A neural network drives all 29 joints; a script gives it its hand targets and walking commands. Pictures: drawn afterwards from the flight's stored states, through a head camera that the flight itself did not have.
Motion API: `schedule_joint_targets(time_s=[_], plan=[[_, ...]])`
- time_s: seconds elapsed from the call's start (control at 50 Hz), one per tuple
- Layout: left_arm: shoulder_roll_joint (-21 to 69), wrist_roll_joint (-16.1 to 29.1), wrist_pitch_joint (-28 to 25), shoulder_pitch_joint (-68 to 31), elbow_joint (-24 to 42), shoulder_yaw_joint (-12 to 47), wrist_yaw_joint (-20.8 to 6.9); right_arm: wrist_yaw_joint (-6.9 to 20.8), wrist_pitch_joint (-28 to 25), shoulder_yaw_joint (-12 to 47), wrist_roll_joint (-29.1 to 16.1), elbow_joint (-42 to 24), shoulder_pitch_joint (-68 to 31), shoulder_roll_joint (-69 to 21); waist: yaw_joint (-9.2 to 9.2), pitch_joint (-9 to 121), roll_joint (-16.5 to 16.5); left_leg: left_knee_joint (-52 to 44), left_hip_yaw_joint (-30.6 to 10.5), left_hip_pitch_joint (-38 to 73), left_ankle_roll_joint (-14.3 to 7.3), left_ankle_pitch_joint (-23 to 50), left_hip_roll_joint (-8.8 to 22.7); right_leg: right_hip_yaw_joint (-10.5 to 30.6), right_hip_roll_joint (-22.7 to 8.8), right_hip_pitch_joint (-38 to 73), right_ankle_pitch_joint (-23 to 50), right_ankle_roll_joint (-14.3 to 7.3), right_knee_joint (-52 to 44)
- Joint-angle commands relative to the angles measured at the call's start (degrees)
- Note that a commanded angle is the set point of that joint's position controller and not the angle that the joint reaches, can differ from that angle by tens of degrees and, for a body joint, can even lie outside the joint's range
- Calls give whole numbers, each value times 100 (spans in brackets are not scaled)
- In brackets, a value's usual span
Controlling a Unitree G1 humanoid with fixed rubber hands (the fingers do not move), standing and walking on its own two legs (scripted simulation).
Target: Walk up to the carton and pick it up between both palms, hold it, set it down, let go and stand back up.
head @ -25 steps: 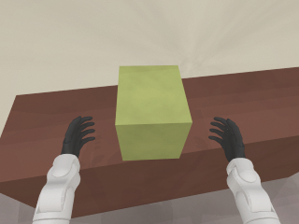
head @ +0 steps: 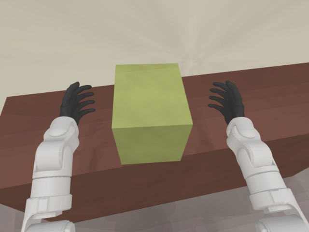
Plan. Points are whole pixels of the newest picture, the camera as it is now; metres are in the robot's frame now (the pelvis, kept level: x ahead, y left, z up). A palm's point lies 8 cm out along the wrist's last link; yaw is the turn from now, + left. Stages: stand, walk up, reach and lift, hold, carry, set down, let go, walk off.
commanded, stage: reach and lift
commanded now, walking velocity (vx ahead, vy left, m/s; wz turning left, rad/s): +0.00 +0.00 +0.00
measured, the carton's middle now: (149, 114) +0.44 +0.04 +0.00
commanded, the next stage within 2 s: none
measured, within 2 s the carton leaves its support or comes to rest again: neither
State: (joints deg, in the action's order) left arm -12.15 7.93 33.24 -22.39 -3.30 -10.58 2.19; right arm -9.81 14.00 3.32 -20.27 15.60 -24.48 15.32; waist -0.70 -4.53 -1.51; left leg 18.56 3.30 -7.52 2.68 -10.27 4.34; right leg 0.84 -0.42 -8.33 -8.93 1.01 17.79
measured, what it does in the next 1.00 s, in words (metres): stands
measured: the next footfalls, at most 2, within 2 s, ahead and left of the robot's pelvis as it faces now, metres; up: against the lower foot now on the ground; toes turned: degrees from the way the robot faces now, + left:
none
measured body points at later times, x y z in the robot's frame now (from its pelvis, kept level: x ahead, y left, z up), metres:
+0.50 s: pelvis -0.01 +0.00 +0.00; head +0.03 +0.01 +0.45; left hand +0.42 +0.22 +0.15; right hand +0.44 -0.18 +0.15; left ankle -0.01 +0.15 -0.75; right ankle +0.01 -0.13 -0.75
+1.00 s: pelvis +0.00 +0.00 -0.01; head +0.06 +0.02 +0.44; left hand +0.40 +0.23 +0.04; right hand +0.44 -0.13 +0.05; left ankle -0.01 +0.15 -0.75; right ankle +0.01 -0.13 -0.75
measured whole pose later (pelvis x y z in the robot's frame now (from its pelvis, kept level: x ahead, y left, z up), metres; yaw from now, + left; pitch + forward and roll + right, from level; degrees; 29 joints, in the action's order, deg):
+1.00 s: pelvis +0.00 +0.00 -0.01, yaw +3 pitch +9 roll -2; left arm -11.5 6.8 1.6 -41.4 -52.6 -5.2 4.1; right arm -6.6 -3.2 -1.7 -12.8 57.8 -43.0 10.2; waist -1.9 2.7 -0.4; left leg 25.0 -0.3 -23.0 2.8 -11.3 4.3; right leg -2.3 -0.5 -20.1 -8.5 1.1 19.3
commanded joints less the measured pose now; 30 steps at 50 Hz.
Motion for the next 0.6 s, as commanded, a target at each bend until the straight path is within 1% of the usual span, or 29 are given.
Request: schedule_joint_targets(time_s=[0.0,0.02,0.04,0.06,0.1,0.12,0.16,0.18,0.2,0.22,0.24,0.26,0.28,0.3,0.32,0.34,0.36,0.38,0.4,0.42,0.44,0.46,0.48,0.5,0.52,0.54,0.56,0.58], plan=[[-840,-96,0,-2129,1012,-316,9,-51,-96,-282,-220,-745,-2283,875,-1,2793,360,223,175,928,-4,2240,-597,-123,420,839,2363,119,86],[-833,-138,69,-2127,949,-341,12,-44,-43,-298,-256,-632,-2335,943,57,2755,343,192,145,903,24,2297,-599,-110,422,859,2392,123,71],[-927,-119,111,-2312,930,-370,14,-49,-51,-289,-252,-767,-2547,1009,36,2962,247,221,164,996,38,2351,-584,-166,415,917,2494,135,73],[-908,-197,162,-2293,766,-408,18,-50,3,-288,-195,-539,-2511,1016,30,2812,258,198,160,844,31,2218,-620,-154,424,917,2439,155,63],[-890,-76,186,-2569,741,-305,3,-41,12,-369,-259,-598,-2783,1084,125,2865,288,237,129,884,58,2238,-605,-167,464,843,2505,131,106],[-940,0,134,-2814,808,-252,26,-26,-6,-389,-259,-708,-3007,1116,95,3147,288,248,132,855,50,2180,-605,-172,451,857,2424,133,112],[-1138,91,27,-3137,759,-264,75,19,-8,-515,-155,-641,-3291,1225,99,3417,288,243,109,842,74,2146,-602,-257,492,754,2300,128,164],[-1163,106,-37,-3297,700,-231,125,41,-38,-583,-154,-719,-3436,1250,107,3632,325,268,117,882,74,1992,-586,-253,483,681,2159,105,167],[-1229,198,-92,-3583,388,-166,145,59,2,-648,-130,-497,-3700,1168,106,3540,319,239,113,717,36,1788,-571,-210,452,559,1947,109,125],[-1262,250,-150,-3736,285,-175,180,106,15,-663,-111,-496,-3832,1227,87,3649,302,239,92,703,12,1763,-556,-236,456,523,1907,94,139],[-1221,266,-170,-3911,97,-67,202,152,67,-660,-84,-212,-3929,1258,117,3707,365,203,68,750,-4,1667,-558,-248,440,356,1726,65,92],[-1250,306,-195,-4061,-191,-32,207,191,91,-647,-157,2,-4122,1193,87,3678,347,261,45,701,-36,1608,-550,-208,436,265,1628,46,91],[-1320,358,-266,-4327,-89,7,252,243,81,-653,-169,-35,-4349,1279,14,3951,453,250,65,710,-13,1560,-504,-243,447,289,1529,36,134],[-1360,383,-279,-4361,-505,71,242,271,130,-622,-165,341,-4355,1213,13,3755,407,255,56,631,-61,1506,-525,-206,424,227,1496,60,114],[-1350,375,-345,-4424,-572,124,249,295,130,-575,-207,507,-4486,1242,4,3913,338,268,50,624,-40,1536,-506,-259,446,320,1532,55,123],[-1358,378,-356,-4374,-1156,164,236,325,156,-498,-181,997,-4480,1227,-12,3750,200,270,18,583,-74,1644,-509,-227,440,229,1588,56,110],[-1391,382,-388,-4605,-1581,176,198,355,185,-459,-169,1293,-4677,1250,-10,3653,121,276,-8,500,-115,1600,-537,-205,435,250,1635,115,74],[-1428,313,-443,-4586,-1780,100,184,367,181,-363,-218,1511,-4740,1222,-77,3577,39,210,8,442,-145,1505,-532,-208,416,378,1650,132,45],[-1487,315,-479,-4609,-1952,116,155,356,150,-373,-214,1539,-4848,1321,-90,3694,79,199,21,392,-151,1480,-517,-179,422,473,1701,165,47],[-1453,338,-543,-4744,-2147,196,142,367,128,-273,-290,1739,-4998,1249,-119,3635,-45,220,-19,359,-191,1624,-498,-168,408,471,1792,153,65],[-1468,300,-618,-4835,-2193,201,137,358,53,-276,-277,1747,-5092,1275,-124,3739,-111,246,12,350,-183,1709,-539,-177,416,557,1877,194,76],[-1511,255,-703,-4954,-2398,173,144,350,-16,-289,-201,1824,-5268,1287,-170,3784,-87,295,7,314,-165,1735,-523,-173,417,569,1947,174,108],[-1493,303,-810,-5166,-2406,251,164,357,-61,-263,-269,1917,-5338,1209,-172,4054,16,315,16,300,-161,1794,-551,-132,414,544,1948,174,130],[-1476,296,-898,-5247,-2536,291,179,367,-108,-316,-217,2095,-5462,1209,-180,3919,14,333,-14,229,-135,1731,-545,-167,405,460,1824,168,120],[-1439,263,-1008,-5213,-2698,291,191,376,-179,-224,-211,2255,-5392,1128,-213,3870,30,361,18,253,-116,1819,-535,-150,398,433,1912,165,122],[-1366,249,-1092,-5278,-2873,397,189,357,-255,-310,-156,2311,-5465,1162,-145,3983,134,415,0,228,-87,1898,-550,-155,397,478,2031,162,118],[-1351,247,-1169,-5335,-2844,413,179,336,-282,-263,-161,2487,-5442,1112,-98,3965,160,409,-14,262,-42,2028,-549,-181,411,456,2122,139,129],[-1384,160,-1260,-5357,-2745,365,179,310,-345,-264,-185,2531,-5361,1103,-140,4078,276,438,13,389,-30,2070,-568,-175,396,491,2164,143,145]])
